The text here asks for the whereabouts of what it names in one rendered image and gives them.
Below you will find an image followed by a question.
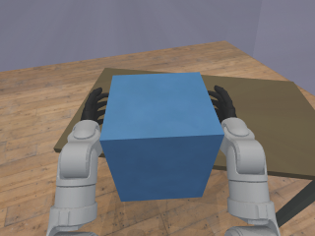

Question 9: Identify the robot right forearm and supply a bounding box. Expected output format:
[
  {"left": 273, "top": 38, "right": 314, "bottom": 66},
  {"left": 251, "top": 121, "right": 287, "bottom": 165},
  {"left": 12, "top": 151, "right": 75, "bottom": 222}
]
[{"left": 220, "top": 117, "right": 281, "bottom": 236}]

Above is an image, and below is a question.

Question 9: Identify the table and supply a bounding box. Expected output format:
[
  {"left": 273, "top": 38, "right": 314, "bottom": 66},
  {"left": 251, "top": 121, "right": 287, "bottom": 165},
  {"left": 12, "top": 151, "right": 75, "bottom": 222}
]
[{"left": 53, "top": 68, "right": 315, "bottom": 228}]

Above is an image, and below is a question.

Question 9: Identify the right robot upper arm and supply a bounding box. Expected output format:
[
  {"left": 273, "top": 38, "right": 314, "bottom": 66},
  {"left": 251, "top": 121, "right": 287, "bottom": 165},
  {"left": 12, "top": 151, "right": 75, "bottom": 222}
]
[{"left": 224, "top": 225, "right": 277, "bottom": 236}]

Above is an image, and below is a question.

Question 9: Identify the robot left forearm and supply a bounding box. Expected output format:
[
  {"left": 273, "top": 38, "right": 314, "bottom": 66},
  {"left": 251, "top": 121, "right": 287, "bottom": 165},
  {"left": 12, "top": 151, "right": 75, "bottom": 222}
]
[{"left": 46, "top": 120, "right": 102, "bottom": 236}]

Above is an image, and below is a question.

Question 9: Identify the robot left hand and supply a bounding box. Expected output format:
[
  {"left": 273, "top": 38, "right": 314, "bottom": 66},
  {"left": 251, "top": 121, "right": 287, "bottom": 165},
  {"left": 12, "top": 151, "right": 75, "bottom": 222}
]
[{"left": 80, "top": 88, "right": 109, "bottom": 125}]

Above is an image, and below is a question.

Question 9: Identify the carton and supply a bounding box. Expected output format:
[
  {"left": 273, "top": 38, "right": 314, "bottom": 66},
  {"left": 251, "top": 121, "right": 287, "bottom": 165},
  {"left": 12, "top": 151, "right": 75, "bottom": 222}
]
[{"left": 99, "top": 72, "right": 224, "bottom": 202}]

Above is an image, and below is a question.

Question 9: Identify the robot right hand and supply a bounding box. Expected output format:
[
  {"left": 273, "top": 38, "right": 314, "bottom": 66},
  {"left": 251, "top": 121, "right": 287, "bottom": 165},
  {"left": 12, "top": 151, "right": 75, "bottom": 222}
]
[{"left": 207, "top": 86, "right": 237, "bottom": 123}]

